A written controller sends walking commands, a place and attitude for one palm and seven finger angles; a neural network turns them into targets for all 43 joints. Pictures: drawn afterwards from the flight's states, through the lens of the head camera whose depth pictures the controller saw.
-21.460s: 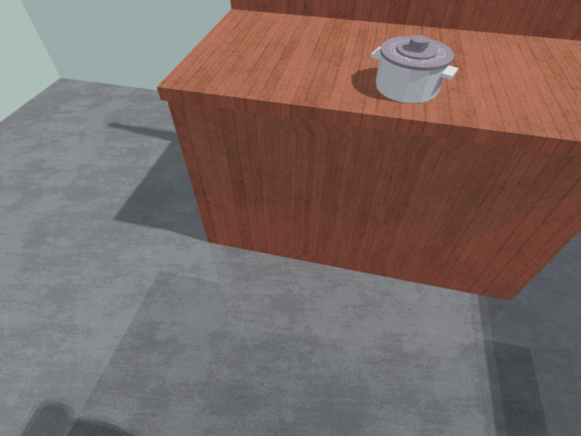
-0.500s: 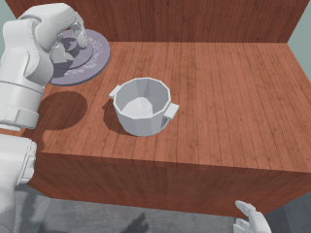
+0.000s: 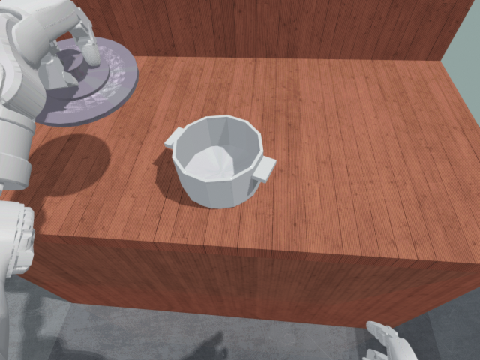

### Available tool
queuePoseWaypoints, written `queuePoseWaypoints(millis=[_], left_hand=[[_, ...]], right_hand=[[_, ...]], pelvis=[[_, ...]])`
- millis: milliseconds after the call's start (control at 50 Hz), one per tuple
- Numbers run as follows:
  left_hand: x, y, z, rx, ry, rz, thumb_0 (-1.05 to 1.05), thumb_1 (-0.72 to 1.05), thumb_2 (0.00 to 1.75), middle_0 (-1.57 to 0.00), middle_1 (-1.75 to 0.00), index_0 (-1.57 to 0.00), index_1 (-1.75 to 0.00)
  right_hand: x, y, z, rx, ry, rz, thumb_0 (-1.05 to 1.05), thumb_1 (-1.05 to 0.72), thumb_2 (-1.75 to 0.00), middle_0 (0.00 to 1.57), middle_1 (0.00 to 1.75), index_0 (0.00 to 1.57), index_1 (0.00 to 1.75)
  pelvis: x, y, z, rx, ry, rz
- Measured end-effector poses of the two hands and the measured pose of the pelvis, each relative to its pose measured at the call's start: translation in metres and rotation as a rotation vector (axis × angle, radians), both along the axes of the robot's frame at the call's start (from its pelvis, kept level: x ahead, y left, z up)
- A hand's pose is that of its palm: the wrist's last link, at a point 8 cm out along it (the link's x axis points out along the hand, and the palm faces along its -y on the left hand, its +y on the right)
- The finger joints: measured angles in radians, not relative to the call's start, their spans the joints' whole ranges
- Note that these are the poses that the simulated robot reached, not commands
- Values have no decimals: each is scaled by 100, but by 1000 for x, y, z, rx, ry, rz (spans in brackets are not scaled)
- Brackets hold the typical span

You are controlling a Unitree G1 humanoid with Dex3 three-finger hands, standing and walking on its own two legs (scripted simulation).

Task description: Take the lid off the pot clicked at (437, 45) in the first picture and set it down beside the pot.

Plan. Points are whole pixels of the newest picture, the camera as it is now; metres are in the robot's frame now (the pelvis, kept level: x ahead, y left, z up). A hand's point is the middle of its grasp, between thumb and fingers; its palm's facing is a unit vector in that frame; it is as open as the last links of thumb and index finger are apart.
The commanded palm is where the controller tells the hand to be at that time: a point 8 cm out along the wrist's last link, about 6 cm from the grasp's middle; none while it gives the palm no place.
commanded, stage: move the lid sideways beside the pot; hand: left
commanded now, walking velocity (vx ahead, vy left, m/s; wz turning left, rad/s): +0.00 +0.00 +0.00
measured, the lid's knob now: (69, 64) +0.48 +0.26 +0.24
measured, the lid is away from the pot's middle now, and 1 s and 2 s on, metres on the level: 0.21 0.22 0.23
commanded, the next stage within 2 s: lower the lid onto the table in 0.40 s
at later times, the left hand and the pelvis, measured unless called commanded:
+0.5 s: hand (30, 68) +0.44 +0.29 +0.26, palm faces -0.17 -0.02 -0.99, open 7.4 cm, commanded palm +0.43 +0.28 +0.33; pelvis +0.00 +0.00 +0.00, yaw +1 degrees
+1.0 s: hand (60, 82) +0.45 +0.27 +0.23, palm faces -0.23 -0.05 -0.97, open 7.4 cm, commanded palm +0.43 +0.27 +0.29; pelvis +0.00 +0.00 +0.00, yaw +0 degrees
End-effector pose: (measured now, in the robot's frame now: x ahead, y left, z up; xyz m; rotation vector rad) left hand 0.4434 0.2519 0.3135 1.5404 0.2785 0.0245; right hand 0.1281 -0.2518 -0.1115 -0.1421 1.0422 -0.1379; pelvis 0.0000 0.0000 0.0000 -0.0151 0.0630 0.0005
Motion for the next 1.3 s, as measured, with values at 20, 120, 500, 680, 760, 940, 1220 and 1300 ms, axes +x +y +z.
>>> queuePoseWaypoints(millis=[20, 120, 500, 680, 760, 940, 1220, 1300], left_hand=[[0, 2, 0, 5, 0, 2, 2, 10, 93, -73, -87, -80, -91], [0, 12, -1, 6, 3, 15, 2, 10, 93, -73, -87, -80, -91], [-11, 35, -1, 18, 10, 34, 2, 10, 93, -73, -87, -80, -91], [-10, 28, -7, 4, 28, 49, 2, 10, 93, -73, -87, -80, -91], [-8, 23, -13, 0, 43, 42, 2, 10, 93, -73, -87, -80, -91], [-1, 14, -26, -8, 69, 11, 2, 10, 93, -73, -87, -80, -91], [-1, 21, -47, -17, 101, 15, 2, 11, 93, -72, -87, -80, -92], [-3, 24, -54, -23, 115, 13, 2, 11, 93, -72, -87, -80, -91]], right_hand=[[-1, -1, 0, -2, 4, -2, 1, -91, -89, 20, 30, 20, 30], [-5, -4, -1, -12, 27, -9, 1, -91, -89, 20, 30, 20, 30], [7, -3, 0, -23, 35, 22, 1, -91, -89, 20, 30, 20, 30], [13, 5, 0, 0, 1, 33, 1, -91, -89, 20, 30, 20, 30], [11, 5, 0, 3, -4, 27, 1, -91, -89, 20, 30, 20, 30], [-8, -3, -2, -15, 23, -6, 1, -91, -89, 20, 30, 20, 30], [-24, -21, -1, -35, 64, -48, 1, -91, -89, 20, 30, 20, 30], [-20, -21, 0, -41, 62, -40, 1, -91, -89, 20, 30, 20, 30]], pelvis=[[0, 0, 0, 0, 1, 0], [2, 0, 0, -2, 5, 1], [3, 0, 0, -8, 9, 17], [-1, 0, 0, -8, 4, 19], [-1, 0, 0, -7, 0, 17], [-1, -2, 0, -6, -2, 9], [2, -6, 0, -8, 1, 2], [2, -7, 0, -9, 1, 6]])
